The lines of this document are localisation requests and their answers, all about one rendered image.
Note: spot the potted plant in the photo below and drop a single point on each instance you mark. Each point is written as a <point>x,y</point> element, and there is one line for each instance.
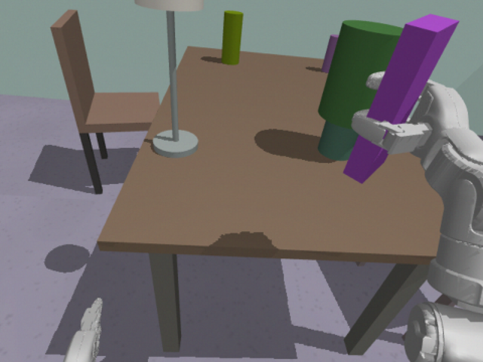
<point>363,48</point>

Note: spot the desk lamp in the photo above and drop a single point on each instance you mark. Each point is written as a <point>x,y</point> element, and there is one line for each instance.
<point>173,143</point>

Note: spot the table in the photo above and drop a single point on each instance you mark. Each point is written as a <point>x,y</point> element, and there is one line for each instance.
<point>257,186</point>

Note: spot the right robot hand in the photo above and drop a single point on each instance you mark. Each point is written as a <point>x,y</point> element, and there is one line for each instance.
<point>439,108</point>

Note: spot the left robot hand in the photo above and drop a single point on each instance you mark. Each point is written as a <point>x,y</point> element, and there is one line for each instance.
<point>84,345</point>

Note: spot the right robot arm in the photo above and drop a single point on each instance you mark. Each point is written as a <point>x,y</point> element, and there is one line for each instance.
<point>453,164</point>

